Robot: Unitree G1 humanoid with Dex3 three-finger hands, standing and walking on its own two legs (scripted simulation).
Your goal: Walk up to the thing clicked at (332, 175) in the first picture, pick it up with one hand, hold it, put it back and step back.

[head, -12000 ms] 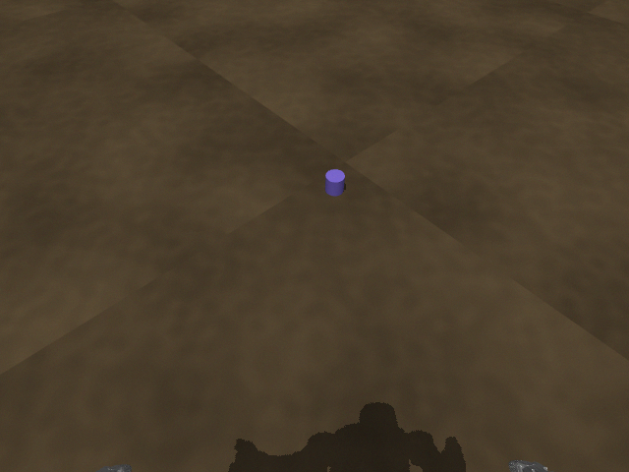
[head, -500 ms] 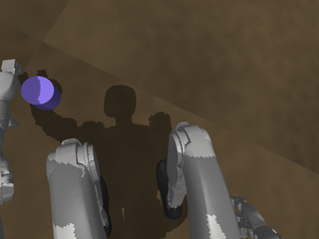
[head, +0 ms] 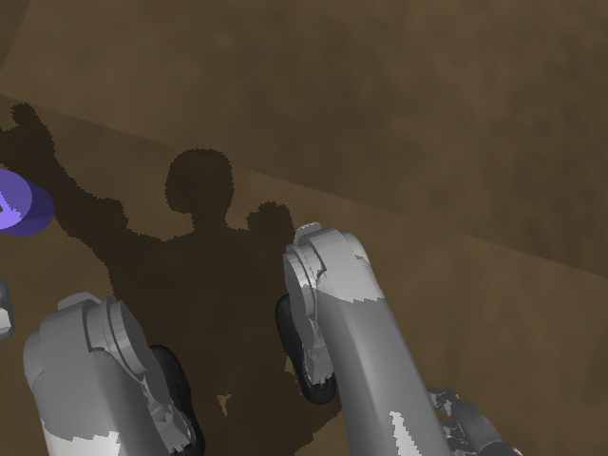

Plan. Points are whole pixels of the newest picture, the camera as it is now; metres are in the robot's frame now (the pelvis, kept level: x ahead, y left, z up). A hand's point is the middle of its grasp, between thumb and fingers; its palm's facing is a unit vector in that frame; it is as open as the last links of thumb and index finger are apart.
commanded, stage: approach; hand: left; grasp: from above
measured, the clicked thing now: (10, 204) +0.48 +0.29 -0.29
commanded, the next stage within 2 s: rest palm in 0.16 s
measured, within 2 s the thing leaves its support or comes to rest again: neither
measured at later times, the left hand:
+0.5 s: hand out of the picture +0.46 +0.31 -0.19, palm faces -0.40 -0.06 -0.91, open 14.3 cm
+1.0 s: hand out of the picture +0.47 +0.29 -0.24, palm faces -0.44 -0.12 -0.89, open 14.2 cm
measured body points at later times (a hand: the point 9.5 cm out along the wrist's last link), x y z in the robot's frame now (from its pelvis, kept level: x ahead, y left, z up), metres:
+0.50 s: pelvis +0.00 +0.01 -0.01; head +0.23 +0.11 +0.36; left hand +0.47 +0.31 -0.14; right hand +0.12 -0.27 -0.10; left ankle +0.07 +0.13 -0.30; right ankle +0.10 -0.12 -0.30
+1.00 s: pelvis +0.00 +0.00 -0.03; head +0.27 +0.08 +0.32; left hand +0.49 +0.29 -0.19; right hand +0.00 -0.26 -0.10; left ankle +0.07 +0.13 -0.30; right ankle +0.10 -0.12 -0.30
